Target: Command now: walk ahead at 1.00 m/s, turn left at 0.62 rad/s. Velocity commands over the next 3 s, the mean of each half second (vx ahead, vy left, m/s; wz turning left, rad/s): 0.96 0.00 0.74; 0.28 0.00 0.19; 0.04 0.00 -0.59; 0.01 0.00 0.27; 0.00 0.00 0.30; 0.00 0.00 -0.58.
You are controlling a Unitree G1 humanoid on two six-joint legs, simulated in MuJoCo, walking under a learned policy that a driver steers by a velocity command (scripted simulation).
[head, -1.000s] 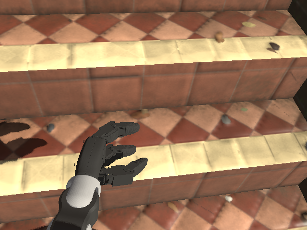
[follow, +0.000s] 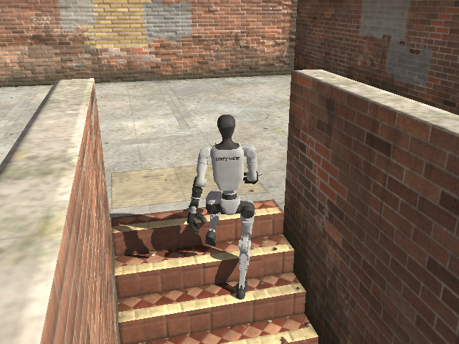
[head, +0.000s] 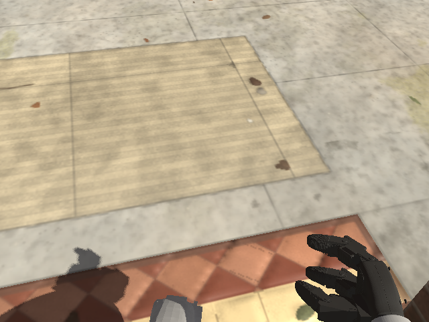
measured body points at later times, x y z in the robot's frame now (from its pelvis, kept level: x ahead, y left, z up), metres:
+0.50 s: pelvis +0.32 +0.03 +0.24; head +0.36 +0.03 +0.69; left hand +0.57 +0.25 +0.26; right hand +0.38 -0.23 +0.10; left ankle +0.18 +0.06 -0.51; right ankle +0.51 -0.02 -0.33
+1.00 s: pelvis +0.51 +0.08 +0.40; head +0.52 +0.08 +0.85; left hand +0.53 +0.37 +0.30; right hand +0.82 -0.03 +0.33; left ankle +0.52 +0.25 -0.33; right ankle +0.51 -0.03 -0.34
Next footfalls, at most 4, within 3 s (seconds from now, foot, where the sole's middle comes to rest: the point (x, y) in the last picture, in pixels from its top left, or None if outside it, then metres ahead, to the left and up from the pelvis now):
0.18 left None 0.21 0.07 -0.57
0.50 right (230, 253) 0.56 -0.03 -0.37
0.94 left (106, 253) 0.56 0.27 -0.37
1.76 left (140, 263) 0.53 0.18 -0.37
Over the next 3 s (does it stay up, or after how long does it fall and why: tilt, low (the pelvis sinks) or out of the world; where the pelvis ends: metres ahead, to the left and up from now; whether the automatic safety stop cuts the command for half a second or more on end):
stays up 0.48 -0.04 0.40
